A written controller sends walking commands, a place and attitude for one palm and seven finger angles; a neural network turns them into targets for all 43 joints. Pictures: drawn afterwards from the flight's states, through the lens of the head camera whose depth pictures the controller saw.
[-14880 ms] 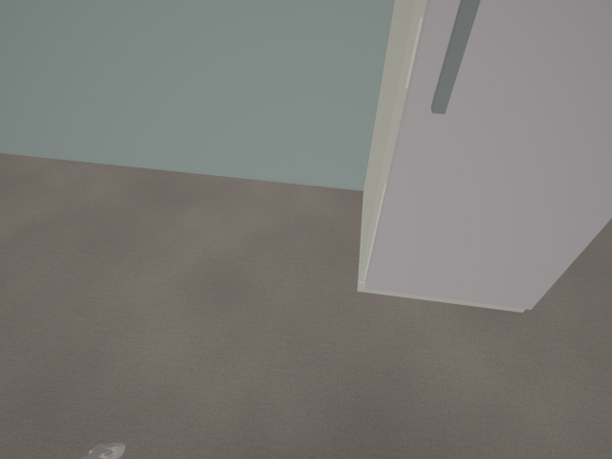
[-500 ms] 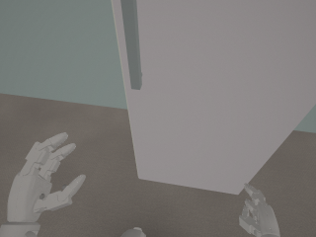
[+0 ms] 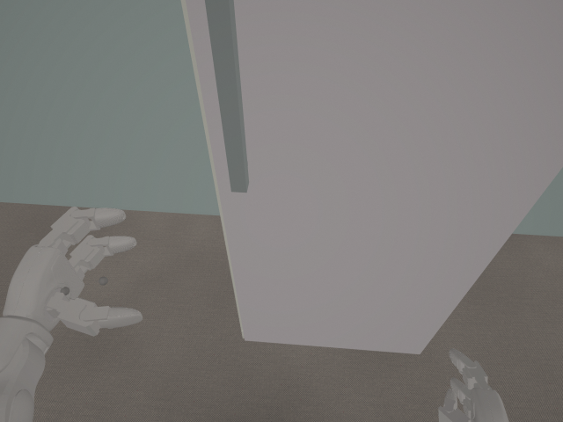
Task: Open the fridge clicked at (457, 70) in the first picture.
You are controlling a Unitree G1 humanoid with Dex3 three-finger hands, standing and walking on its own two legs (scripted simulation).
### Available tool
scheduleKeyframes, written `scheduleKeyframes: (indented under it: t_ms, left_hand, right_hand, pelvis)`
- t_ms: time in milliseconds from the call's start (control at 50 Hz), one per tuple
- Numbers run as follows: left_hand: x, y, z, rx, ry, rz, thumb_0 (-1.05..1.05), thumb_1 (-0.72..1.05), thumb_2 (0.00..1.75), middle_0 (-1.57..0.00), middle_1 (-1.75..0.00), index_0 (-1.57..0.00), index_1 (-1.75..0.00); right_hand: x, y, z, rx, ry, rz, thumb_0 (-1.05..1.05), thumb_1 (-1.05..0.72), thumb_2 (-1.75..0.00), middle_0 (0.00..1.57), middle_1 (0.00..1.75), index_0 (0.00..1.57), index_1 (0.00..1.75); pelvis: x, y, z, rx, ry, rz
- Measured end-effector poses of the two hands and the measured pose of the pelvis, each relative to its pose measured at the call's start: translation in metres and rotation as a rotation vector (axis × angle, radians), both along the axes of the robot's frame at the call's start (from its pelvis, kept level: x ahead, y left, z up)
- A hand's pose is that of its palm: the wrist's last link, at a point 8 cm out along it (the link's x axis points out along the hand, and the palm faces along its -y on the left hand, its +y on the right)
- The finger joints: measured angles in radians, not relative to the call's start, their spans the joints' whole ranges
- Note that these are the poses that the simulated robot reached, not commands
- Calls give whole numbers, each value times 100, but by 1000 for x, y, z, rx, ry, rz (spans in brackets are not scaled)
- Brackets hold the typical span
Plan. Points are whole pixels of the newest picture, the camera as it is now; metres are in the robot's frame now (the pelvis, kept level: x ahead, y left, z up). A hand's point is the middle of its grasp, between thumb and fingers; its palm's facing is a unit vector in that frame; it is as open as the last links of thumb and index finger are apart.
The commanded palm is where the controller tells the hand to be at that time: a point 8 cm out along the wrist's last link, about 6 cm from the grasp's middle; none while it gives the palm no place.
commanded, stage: raise the hand to about handle height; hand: left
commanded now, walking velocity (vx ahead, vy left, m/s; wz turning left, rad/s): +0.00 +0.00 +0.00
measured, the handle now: (233, 91) +0.48 +0.12 +0.25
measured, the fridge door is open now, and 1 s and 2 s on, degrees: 0 0 0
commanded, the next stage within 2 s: move the hooked fingers beside the handle in 0.98 s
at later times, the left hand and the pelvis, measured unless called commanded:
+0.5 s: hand out of the picture +0.24 +0.30 +0.27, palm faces +0.12 -0.98 -0.15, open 14.0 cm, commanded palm +0.20 +0.34 +0.26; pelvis -0.02 +0.01 +0.01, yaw +2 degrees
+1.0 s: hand (34, 192) +0.26 +0.28 +0.25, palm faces +0.14 -0.98 -0.14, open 14.0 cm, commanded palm +0.21 +0.31 +0.26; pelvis -0.02 -0.02 +0.01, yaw +2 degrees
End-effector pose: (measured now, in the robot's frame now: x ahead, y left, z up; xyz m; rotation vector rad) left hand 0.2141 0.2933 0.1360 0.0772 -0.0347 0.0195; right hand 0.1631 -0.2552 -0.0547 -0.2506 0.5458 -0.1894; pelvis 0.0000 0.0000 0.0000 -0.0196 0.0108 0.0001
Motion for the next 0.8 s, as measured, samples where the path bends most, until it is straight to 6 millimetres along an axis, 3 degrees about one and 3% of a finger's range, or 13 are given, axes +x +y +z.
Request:
scheduleKeyframes:
  t_ms: [180,340,440,540,620,720,800]
  left_hand:
    - [2,35,73,41,-185,58,-1,-41,34,-30,-114,-29,-114]
    - [3,52,80,46,-27,70,-1,-48,31,-30,-118,-29,-119]
    - [-3,51,115,90,-146,57,-2,-50,30,-30,-119,-30,-120]
    - [-1,67,145,79,-169,95,-2,-50,30,-31,-120,-30,-120]
    - [6,68,130,56,-48,100,-1,-50,30,-30,-120,-30,-120]
    - [10,38,99,61,24,18,-1,-50,30,-30,-120,-29,-120]
    - [4,21,111,76,-109,0,-2,-50,30,-30,-120,-30,-120]
  right_hand:
    - [37,63,25,77,-122,141,2,-90,-90,20,30,20,30]
    - [33,91,19,121,-68,206,2,-90,-90,20,30,21,31]
    - [22,89,16,108,-37,212,2,-90,-90,20,30,21,31]
    - [13,76,11,107,-17,192,2,-90,-90,20,30,21,31]
    - [5,59,7,112,-5,164,2,-90,-90,20,30,21,31]
    - [-1,40,6,94,-1,135,2,-90,-90,20,30,20,30]
    - [0,31,11,78,-23,123,2,-90,-90,20,30,20,30]
  pelvis:
    - [-6,13,7,-6,-48,16]
    - [-18,17,10,-4,-66,35]
    - [-22,15,11,-2,-83,36]
    - [-26,10,12,1,-87,40]
    - [-29,7,11,3,-76,42]
    - [-29,1,10,4,-76,35]
    - [-25,-6,10,6,-85,26]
